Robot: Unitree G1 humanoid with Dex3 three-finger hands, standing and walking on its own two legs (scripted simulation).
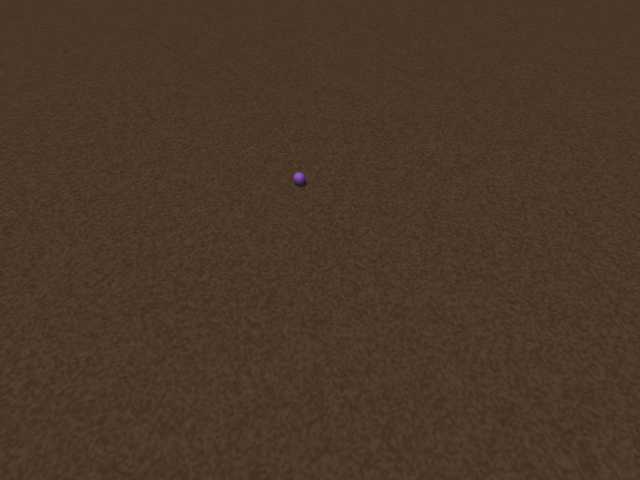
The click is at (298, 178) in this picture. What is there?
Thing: free ball
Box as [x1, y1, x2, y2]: [293, 172, 304, 183]
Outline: 297,172 294,174 293,179 296,183 301,183 304,180 304,176 302,173
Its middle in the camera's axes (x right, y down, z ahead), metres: -0.09 -0.29 +1.85
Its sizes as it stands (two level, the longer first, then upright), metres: 0.057 0.057 0.057
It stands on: the floor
